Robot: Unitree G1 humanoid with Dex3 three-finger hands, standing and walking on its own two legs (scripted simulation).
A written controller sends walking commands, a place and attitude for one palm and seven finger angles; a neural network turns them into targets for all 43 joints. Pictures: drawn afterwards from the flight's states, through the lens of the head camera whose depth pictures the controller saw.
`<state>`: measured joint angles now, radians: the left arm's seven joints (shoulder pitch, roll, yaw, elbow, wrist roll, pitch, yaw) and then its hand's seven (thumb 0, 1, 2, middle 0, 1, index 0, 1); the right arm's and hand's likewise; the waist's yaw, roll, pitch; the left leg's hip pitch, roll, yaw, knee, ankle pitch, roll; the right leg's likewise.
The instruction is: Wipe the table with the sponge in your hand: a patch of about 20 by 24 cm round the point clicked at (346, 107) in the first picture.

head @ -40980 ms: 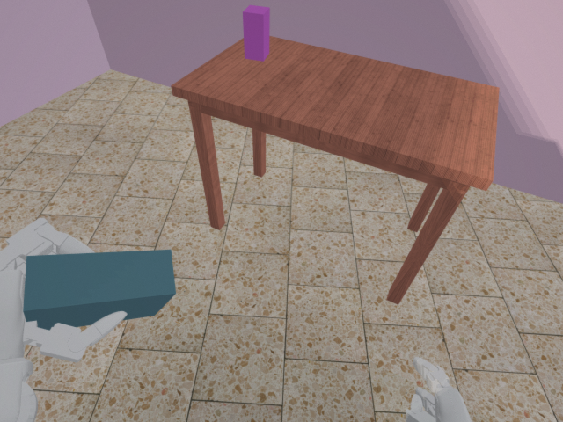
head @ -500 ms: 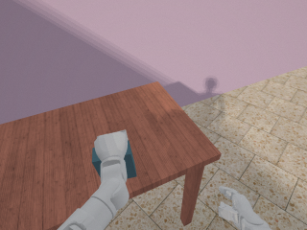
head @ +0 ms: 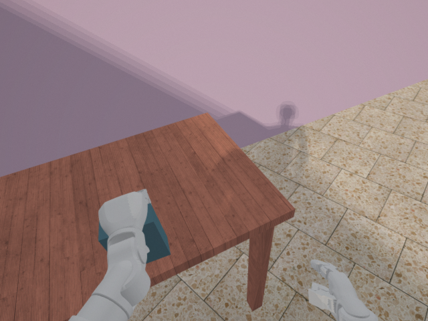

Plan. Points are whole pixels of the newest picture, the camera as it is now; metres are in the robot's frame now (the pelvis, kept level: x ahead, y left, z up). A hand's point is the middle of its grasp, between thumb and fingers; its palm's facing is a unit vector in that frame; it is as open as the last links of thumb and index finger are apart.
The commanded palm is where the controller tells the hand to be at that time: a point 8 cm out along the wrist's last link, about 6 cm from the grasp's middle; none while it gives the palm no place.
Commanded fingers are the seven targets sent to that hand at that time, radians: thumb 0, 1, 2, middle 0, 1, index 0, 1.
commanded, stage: slide back across to the middle lane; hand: left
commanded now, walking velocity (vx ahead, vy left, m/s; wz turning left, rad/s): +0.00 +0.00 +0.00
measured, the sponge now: (140, 243) +0.28 +0.20 -0.02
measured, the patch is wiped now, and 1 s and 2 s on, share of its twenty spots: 1.00 1.00 1.00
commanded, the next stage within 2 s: wipe forward along the middle lane in 0.18 s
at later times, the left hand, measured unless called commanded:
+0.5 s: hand (108, 236) +0.26 +0.25 +0.03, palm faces -0.01 -0.11 -0.99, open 9.5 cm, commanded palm +0.24 +0.25 +0.08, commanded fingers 0.00 0.10 1.30 -1.20 -1.60 -1.20 -1.60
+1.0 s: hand (104, 214) +0.32 +0.29 +0.03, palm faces -0.05 -0.05 -1.00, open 9.5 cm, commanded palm +0.29 +0.28 +0.07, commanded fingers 0.00 0.10 1.30 -1.20 -1.60 -1.20 -1.60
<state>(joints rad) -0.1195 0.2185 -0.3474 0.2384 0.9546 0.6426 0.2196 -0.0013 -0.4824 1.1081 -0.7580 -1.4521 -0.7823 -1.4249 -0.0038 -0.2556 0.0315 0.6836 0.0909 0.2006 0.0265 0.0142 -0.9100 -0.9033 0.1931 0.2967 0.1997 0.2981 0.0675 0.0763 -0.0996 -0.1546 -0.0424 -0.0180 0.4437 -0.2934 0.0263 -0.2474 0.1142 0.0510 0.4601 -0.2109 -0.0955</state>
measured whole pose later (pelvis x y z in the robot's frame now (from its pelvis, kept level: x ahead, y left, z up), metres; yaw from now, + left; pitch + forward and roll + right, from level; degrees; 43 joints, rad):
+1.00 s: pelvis -0.01 +0.01 +0.00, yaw +2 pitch +5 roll +0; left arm -0.36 0.33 -0.18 0.58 0.97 0.43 0.21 0.00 -0.52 1.12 -0.80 -1.41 -0.82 -1.38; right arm 0.11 -0.27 0.02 0.72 0.09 0.13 -0.06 0.01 -0.91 -0.90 0.20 0.30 0.20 0.30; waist 0.05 0.06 -0.12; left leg -0.31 -0.06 -0.03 0.50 -0.28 0.04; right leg -0.38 0.09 0.03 0.49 -0.20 -0.07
